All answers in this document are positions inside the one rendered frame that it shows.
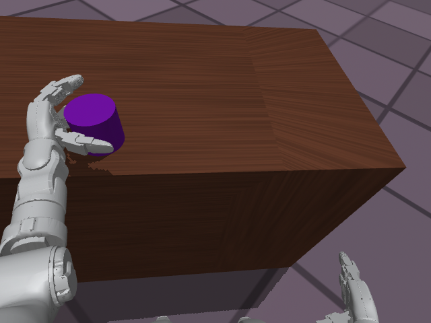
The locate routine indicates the can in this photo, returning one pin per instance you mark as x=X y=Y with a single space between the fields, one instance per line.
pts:
x=95 y=115

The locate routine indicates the left robot hand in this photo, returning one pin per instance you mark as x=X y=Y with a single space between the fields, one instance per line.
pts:
x=43 y=122

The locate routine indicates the right robot hand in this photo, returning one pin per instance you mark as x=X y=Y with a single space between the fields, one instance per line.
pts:
x=359 y=304

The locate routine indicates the left robot arm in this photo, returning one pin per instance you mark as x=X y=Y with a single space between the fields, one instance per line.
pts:
x=36 y=271

